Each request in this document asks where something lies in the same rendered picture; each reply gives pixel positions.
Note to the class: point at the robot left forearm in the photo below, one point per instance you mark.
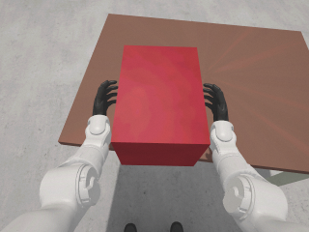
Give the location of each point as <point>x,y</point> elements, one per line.
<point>95,148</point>

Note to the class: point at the table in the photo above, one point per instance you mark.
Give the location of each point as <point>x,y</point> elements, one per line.
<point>262,72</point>

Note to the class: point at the robot left hand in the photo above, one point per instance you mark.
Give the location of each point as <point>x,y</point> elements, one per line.
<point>101,102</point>

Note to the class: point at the robot right hand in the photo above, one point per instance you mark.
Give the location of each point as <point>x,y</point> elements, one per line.
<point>218,107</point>

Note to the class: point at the carton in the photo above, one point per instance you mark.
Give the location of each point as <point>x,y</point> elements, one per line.
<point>160,115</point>

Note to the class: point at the robot left upper arm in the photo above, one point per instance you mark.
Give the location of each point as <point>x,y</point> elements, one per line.
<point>66,195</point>

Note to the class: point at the robot right forearm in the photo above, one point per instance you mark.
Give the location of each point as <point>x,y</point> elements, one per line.
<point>226,157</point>

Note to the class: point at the robot right upper arm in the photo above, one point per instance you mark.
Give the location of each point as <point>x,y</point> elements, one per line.
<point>258,206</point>

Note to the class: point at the robot right foot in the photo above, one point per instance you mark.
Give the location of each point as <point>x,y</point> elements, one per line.
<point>176,227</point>

